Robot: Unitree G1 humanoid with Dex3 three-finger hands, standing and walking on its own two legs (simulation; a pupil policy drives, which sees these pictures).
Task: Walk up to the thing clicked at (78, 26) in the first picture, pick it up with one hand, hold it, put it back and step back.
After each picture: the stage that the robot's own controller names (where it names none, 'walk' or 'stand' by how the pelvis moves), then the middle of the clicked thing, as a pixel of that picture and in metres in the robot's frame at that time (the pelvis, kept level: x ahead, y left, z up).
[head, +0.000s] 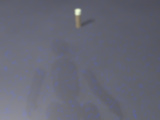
stand; (78, 18) +1.84 +0.14 -0.65
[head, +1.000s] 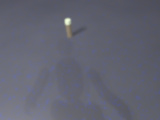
walk; (68, 28) +1.68 +0.34 -0.65
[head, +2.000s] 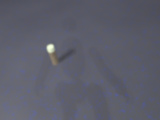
walk; (53, 55) +1.13 +0.47 -0.65
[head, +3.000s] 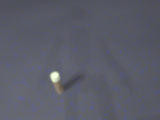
walk; (57, 83) +0.78 +0.36 -0.65
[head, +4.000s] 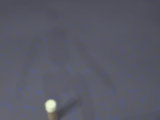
walk; (52, 112) +0.54 +0.24 -0.63
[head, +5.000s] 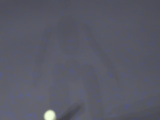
stand; out of the picture +0.43 +0.28 -0.64
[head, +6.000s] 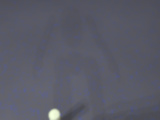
stand; out of the picture +0.41 +0.22 -0.65
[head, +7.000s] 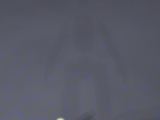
stand; out of the picture +0.39 +0.21 -0.66
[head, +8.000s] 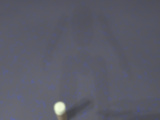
stand; (61, 113) +0.44 +0.18 -0.63
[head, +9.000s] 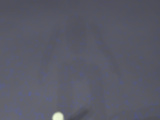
stand; out of the picture +0.43 +0.21 -0.65
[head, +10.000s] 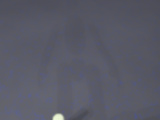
stand; out of the picture +0.43 +0.20 -0.66
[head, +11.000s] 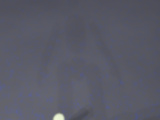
stand; out of the picture +0.42 +0.20 -0.66
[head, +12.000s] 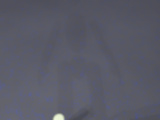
stand; out of the picture +0.41 +0.20 -0.66
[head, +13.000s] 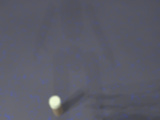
go down; (56, 106) +0.45 +0.20 -0.62
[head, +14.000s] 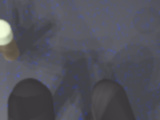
go down; (6, 43) +0.48 +0.29 -0.23
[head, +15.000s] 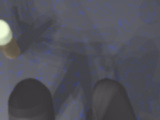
close in; (6, 43) +0.47 +0.30 -0.24
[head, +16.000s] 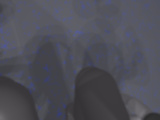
close in; out of the picture +0.43 +0.35 -0.16
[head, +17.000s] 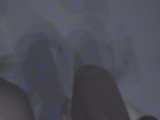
lift; out of the picture +0.42 +0.35 -0.15
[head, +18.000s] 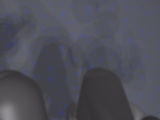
lift; out of the picture +0.37 +0.30 -0.16
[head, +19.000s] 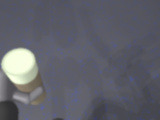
lift; (29, 82) +0.33 +0.19 +0.04
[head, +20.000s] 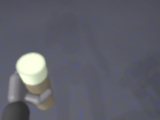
hold; (39, 86) +0.32 +0.17 +0.05
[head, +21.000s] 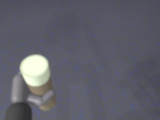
hold; (41, 87) +0.32 +0.17 +0.04
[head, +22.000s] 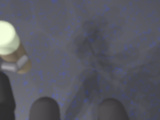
crouch; (13, 53) +0.42 +0.24 -0.05
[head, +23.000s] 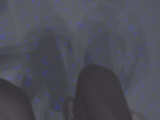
lower; out of the picture +0.41 +0.35 -0.17
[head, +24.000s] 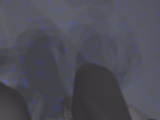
lower; out of the picture +0.42 +0.36 -0.16
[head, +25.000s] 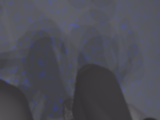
lower; out of the picture +0.41 +0.36 -0.16
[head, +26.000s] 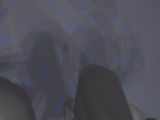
lower; out of the picture +0.40 +0.36 -0.16
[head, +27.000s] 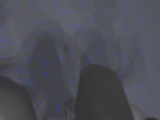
rest; out of the picture +0.40 +0.35 -0.16
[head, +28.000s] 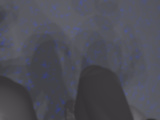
withdraw; out of the picture +0.40 +0.33 -0.16
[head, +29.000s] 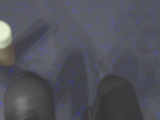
stand; (2, 47) +0.42 +0.30 -0.20
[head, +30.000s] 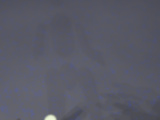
stand; out of the picture +0.38 +0.20 -0.57
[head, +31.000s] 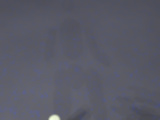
stand; out of the picture +0.40 +0.22 -0.60
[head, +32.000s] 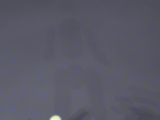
stand; out of the picture +0.39 +0.21 -0.60
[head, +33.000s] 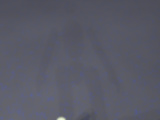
stand; out of the picture +0.41 +0.19 -0.65
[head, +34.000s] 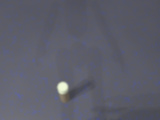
walk; (63, 93) +0.52 +0.15 -0.64
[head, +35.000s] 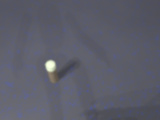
walk; (52, 72) +0.70 +0.28 -0.62
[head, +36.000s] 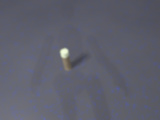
stand; (66, 60) +0.97 +0.28 -0.63
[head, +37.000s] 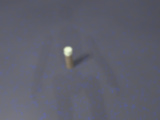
stand; (69, 58) +1.01 +0.22 -0.65
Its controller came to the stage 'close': yes
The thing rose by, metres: 0.67
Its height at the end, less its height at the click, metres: +0.00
